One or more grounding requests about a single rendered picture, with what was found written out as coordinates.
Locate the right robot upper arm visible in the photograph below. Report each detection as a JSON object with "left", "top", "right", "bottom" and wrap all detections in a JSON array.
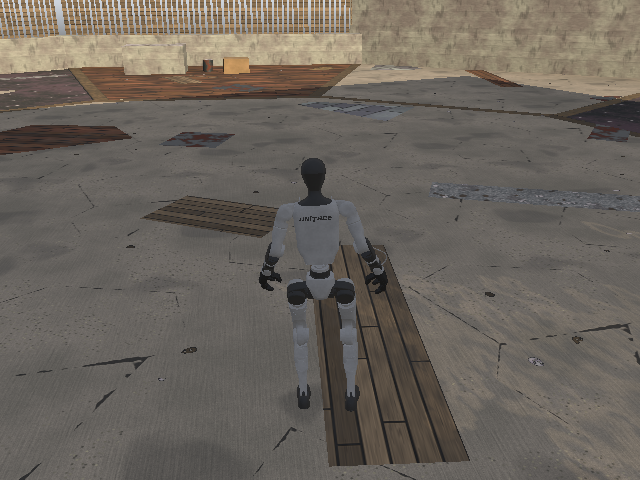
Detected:
[{"left": 336, "top": 200, "right": 370, "bottom": 254}]

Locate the right robot hand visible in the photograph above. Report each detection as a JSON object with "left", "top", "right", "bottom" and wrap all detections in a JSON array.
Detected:
[{"left": 365, "top": 270, "right": 388, "bottom": 294}]

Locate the left robot forearm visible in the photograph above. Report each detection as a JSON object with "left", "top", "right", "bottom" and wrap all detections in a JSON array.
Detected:
[{"left": 261, "top": 242, "right": 279, "bottom": 276}]

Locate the left robot upper arm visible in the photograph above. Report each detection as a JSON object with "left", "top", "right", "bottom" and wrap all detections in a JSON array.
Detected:
[{"left": 269, "top": 203, "right": 295, "bottom": 258}]

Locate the robot left thigh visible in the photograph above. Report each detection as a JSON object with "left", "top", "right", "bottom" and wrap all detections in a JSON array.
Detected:
[{"left": 287, "top": 279, "right": 309, "bottom": 346}]

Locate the right robot forearm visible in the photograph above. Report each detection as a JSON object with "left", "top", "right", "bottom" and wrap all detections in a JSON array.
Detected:
[{"left": 361, "top": 237, "right": 384, "bottom": 275}]

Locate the left robot hand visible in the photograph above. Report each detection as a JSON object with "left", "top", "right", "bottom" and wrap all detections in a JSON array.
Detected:
[{"left": 259, "top": 272, "right": 282, "bottom": 291}]

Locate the left robot foot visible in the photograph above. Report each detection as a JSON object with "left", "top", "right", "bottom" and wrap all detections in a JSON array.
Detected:
[{"left": 297, "top": 384, "right": 311, "bottom": 409}]

